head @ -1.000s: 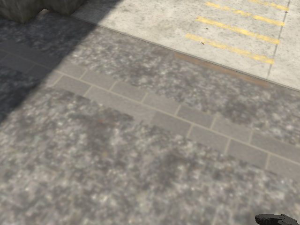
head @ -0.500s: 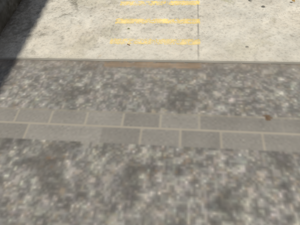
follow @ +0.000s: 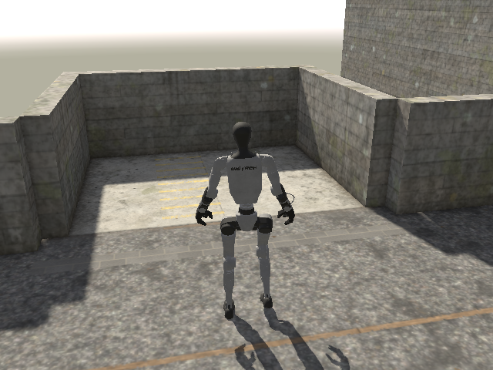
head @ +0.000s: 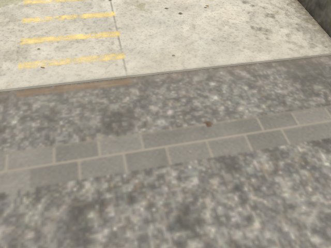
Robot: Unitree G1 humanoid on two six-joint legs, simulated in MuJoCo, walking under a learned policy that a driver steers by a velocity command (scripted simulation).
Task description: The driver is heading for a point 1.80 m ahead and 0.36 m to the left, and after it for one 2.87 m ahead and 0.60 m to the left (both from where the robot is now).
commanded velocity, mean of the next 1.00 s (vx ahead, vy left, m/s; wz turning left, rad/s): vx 0.25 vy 0.00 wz -0.11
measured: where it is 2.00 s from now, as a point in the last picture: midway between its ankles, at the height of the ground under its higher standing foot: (165, 167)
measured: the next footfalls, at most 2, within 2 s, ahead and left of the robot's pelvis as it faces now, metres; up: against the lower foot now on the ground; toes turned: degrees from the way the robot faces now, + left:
right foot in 0.20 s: +0.02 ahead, -0.15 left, +0.00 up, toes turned -2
left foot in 0.62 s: +0.10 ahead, +0.09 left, +0.00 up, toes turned -3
